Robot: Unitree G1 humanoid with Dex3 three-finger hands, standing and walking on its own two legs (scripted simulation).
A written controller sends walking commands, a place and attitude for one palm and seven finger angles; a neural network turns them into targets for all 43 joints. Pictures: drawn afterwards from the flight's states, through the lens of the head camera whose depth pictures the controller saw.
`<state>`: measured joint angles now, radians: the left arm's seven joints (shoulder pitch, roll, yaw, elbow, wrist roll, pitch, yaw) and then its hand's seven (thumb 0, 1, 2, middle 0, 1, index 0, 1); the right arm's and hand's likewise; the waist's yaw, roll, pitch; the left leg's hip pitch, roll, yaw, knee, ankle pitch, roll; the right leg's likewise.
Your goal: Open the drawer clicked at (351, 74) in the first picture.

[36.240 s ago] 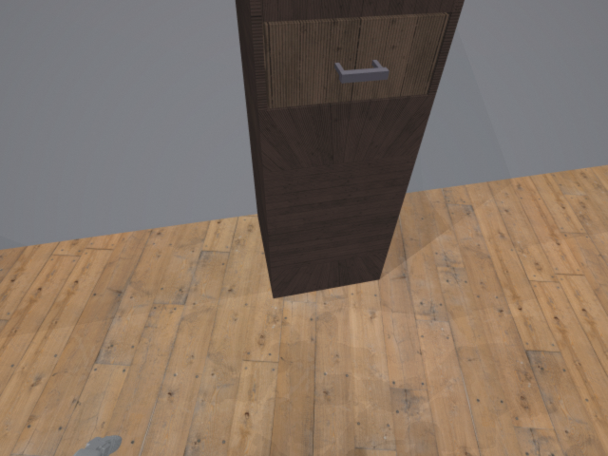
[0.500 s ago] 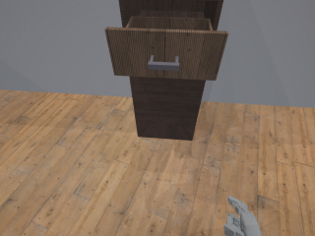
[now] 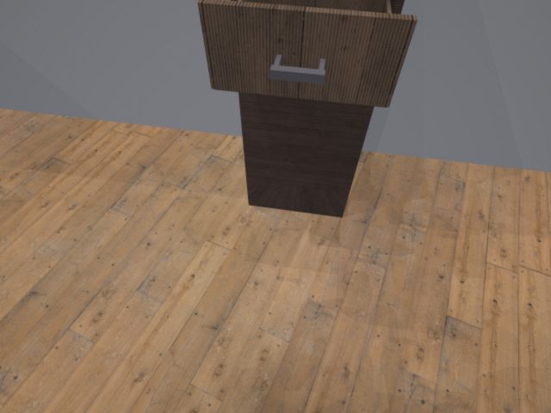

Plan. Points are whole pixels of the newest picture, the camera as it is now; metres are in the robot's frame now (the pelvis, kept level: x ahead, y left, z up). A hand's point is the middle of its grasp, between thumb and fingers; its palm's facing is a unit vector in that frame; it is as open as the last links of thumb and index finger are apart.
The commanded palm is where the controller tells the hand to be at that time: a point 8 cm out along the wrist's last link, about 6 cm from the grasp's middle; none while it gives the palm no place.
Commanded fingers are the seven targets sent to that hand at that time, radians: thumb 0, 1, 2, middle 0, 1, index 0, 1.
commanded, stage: let the arm hang, fingers relaxed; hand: left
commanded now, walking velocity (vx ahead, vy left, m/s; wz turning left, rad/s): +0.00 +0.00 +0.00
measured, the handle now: (298, 68) +0.68 +0.00 +0.13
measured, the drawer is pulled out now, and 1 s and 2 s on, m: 0.30 0.30 0.30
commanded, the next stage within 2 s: look to check the result in 0.60 s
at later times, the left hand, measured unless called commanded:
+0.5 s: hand out of the picture -0.01 +0.16 -0.17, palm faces +0.02 -0.98 -0.22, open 7.3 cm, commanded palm none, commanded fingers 0.00 0.90 0.90 -0.20 -0.30 -0.20 -0.30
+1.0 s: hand out of the picture -0.02 +0.14 -0.17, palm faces +0.04 -0.98 -0.21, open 7.3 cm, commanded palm none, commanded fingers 0.00 0.90 0.90 -0.20 -0.30 -0.20 -0.30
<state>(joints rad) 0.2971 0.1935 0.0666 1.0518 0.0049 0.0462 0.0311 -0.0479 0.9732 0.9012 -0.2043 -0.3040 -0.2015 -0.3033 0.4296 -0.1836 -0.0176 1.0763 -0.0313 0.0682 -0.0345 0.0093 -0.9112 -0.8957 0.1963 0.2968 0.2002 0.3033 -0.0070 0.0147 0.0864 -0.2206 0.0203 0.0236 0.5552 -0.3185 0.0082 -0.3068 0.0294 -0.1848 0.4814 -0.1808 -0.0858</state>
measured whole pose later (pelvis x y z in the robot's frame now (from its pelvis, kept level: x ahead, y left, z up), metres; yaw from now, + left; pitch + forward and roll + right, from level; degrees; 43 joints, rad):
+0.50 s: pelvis -0.02 -0.01 +0.01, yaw -3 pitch -2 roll +1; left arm 0.27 0.11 0.04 1.18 0.01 0.01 0.04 0.01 0.93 0.90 -0.20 -0.30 -0.20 -0.30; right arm 0.40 -0.11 0.00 1.12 -0.03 0.03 -0.04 0.00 -0.91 -0.90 0.20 0.30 0.20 0.30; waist -0.02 0.03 -0.01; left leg -0.16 0.02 0.08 0.45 -0.25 0.00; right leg -0.27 0.04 -0.13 0.41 -0.12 -0.10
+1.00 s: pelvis -0.03 -0.02 +0.01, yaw -2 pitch -1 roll +1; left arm 0.27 0.11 0.05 1.19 0.01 0.02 0.04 0.00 0.91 0.90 -0.20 -0.30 -0.20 -0.30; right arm 0.46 -0.08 0.00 1.13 -0.03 0.03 -0.04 0.00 -0.91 -0.90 0.20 0.30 0.20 0.30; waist -0.03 0.02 0.00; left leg -0.19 0.03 0.05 0.46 -0.25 -0.01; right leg -0.29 0.05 -0.16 0.38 -0.10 -0.10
